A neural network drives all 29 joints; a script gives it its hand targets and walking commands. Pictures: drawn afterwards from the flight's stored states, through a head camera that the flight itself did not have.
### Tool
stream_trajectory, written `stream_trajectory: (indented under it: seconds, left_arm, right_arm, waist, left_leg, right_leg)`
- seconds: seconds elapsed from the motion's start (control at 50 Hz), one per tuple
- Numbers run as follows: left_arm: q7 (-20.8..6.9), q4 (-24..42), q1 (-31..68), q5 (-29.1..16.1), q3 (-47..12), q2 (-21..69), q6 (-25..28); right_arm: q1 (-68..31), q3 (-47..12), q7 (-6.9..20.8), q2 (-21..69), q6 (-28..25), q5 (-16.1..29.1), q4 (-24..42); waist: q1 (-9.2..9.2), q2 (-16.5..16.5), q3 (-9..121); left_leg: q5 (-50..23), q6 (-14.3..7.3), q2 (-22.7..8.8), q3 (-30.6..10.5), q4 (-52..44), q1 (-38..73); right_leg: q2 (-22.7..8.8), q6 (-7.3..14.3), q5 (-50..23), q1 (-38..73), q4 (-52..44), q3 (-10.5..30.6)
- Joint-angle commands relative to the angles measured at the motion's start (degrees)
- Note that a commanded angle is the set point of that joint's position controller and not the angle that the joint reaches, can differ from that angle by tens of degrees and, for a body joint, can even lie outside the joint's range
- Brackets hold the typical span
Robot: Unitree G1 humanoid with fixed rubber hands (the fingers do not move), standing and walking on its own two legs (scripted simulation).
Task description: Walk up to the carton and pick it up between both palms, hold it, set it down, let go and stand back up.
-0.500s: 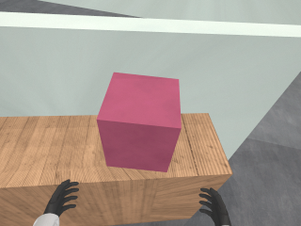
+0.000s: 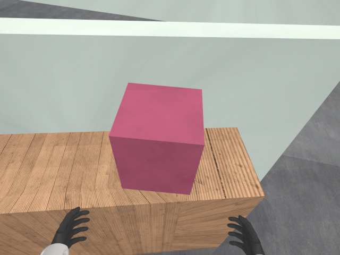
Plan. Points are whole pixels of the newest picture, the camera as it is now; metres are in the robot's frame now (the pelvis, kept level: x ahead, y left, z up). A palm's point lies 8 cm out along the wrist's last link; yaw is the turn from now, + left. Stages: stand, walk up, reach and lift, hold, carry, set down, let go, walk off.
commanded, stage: let go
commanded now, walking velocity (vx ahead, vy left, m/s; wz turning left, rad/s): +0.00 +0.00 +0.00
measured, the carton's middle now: (160, 140) +0.43 +0.02 +0.00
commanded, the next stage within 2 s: stand in 0.26 s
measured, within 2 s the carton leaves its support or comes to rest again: neither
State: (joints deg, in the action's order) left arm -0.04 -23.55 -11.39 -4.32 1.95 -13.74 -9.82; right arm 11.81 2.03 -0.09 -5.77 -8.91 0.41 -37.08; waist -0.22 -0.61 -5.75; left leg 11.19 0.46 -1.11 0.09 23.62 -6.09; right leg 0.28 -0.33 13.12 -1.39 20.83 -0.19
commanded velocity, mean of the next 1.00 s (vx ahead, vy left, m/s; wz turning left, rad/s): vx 0.00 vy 0.00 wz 0.00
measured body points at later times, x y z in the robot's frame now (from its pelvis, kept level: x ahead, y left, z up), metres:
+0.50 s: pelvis +0.01 +0.00 +0.00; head +0.00 +0.01 +0.45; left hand +0.19 +0.27 -0.07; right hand +0.15 -0.26 -0.09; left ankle +0.03 +0.12 -0.74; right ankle -0.01 -0.12 -0.74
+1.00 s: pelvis +0.01 +0.00 +0.00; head +0.00 +0.01 +0.45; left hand +0.17 +0.28 -0.08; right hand +0.14 -0.27 -0.10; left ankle +0.03 +0.12 -0.74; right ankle -0.01 -0.12 -0.74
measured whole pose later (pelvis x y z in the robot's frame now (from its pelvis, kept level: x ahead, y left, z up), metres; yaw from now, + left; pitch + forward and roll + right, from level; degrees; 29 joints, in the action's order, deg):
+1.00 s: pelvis +0.01 +0.00 +0.00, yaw +0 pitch -2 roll -1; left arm 0.7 -37.5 -11.4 -4.1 2.0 -19.2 0.4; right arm 11.3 2.7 0.7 -15.4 -3.4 -1.2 -45.9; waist -0.2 -0.6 0.8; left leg 11.6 0.5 -1.1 0.1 23.7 -10.5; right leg 0.3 -0.3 13.6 -5.8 21.0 -0.2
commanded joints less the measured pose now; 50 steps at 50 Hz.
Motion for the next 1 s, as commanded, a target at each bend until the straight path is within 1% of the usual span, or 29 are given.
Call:
stream_trajectory:
  seconds: [0.0, 0.24, 0.26, 0.28, 0.34, 0.42, 0.56, 0.74, 0.92, 0.98]
  left_arm:
    - [1.46, 2.49, 4.41, 4.71, -1.54, -2.95, 0.72]
    - [1.80, 2.52, 4.03, 5.24, -1.74, -2.52, 1.57]
    - [2.36, -0.65, 0.70, 7.22, 5.05, -15.40, 5.60]
    - [2.08, -1.42, -0.12, 7.48, 5.01, -15.85, 7.02]
    - [1.32, -3.10, 0.18, 8.02, 4.50, -13.80, 9.29]
    - [0.59, -4.90, 0.64, 8.21, 4.02, -14.26, 10.59]
    - [0.19, -7.43, 0.78, 8.01, 3.65, -16.39, 11.62]
    - [0.19, -10.18, 0.75, 7.80, 3.52, -17.28, 12.22]
    - [0.29, -12.64, 0.80, 7.53, 3.19, -17.43, 12.44]
    - [0.30, -13.49, 0.83, 7.44, 3.07, -17.48, 12.46]
  right_arm:
    - [-7.01, 4.69, 1.71, -11.46, -1.62, -1.76, 4.51]
    - [-7.56, 4.80, 2.03, -11.39, -2.12, -2.02, 4.38]
    - [-1.37, 5.32, 0.64, -22.43, 1.68, -3.49, -0.76]
    - [-1.75, 5.27, -0.04, -21.72, 3.20, -3.21, -0.59]
    - [-2.84, 3.96, 0.07, -20.01, 4.34, -3.03, 0.07]
    - [-3.75, 3.38, 0.71, -20.52, 4.37, -2.83, -1.00]
    - [-4.12, 3.21, 0.55, -22.91, 5.27, -2.63, -2.27]
    - [-3.87, 3.22, 0.34, -23.92, 5.48, -2.31, -3.15]
    - [-4.28, 3.16, 0.26, -23.99, 5.42, -2.07, -4.47]
    - [-4.23, 3.18, 0.19, -24.14, 5.41, -2.00, -4.99]
  waist:
    - [1.54, 7.00, 4.24]
    - [1.49, 5.68, 4.96]
    - [1.45, 6.44, 6.66]
    - [0.81, 4.62, 6.37]
    - [1.07, 4.31, 7.59]
    - [0.91, 4.42, 8.79]
    - [0.56, 5.14, 10.04]
    - [0.33, 5.45, 9.09]
    - [0.56, 6.18, 8.96]
    - [0.51, 5.73, 8.90]
  left_leg:
    - [-4.59, 4.06, 0.34, 4.41, -6.12, 5.27]
    - [-4.51, 3.53, 0.54, 4.56, -5.22, 4.73]
    - [-4.44, -0.48, -2.62, -3.05, -2.12, -6.48]
    - [-0.58, -1.02, -2.39, -1.89, -2.55, -7.35]
    - [1.26, -1.93, -2.81, -2.64, -2.67, -7.83]
    - [-0.42, -2.03, -3.28, -2.94, -2.29, -7.11]
    - [-4.52, -2.29, -4.21, -4.05, -2.20, -5.73]
    - [-5.78, -2.20, -4.53, -4.53, -2.53, -5.73]
    - [-6.63, -2.28, -4.78, -4.78, -3.08, -5.16]
    - [-6.99, -2.30, -4.84, -4.87, -3.14, -4.93]
  right_leg:
    - [2.62, 2.95, 1.33, -8.61, -2.77, -3.90]
    - [2.25, 2.63, -0.07, -8.75, -2.00, -3.56]
    - [-4.99, 1.56, -3.81, -5.45, 1.62, 4.39]
    - [-4.92, 1.55, -2.55, -5.39, 1.65, 4.22]
    - [-5.09, 1.92, -1.49, -5.85, 1.91, 4.99]
    - [-5.18, 2.17, -2.49, -6.62, 1.71, 5.01]
    - [-5.38, 2.04, -5.03, -6.63, 1.90, 4.50]
    - [-5.62, 1.99, -6.10, -6.45, 1.42, 4.35]
    - [-5.85, 2.12, -6.94, -6.07, 0.94, 4.38]
    - [-5.92, 2.14, -7.32, -6.01, 0.80, 4.38]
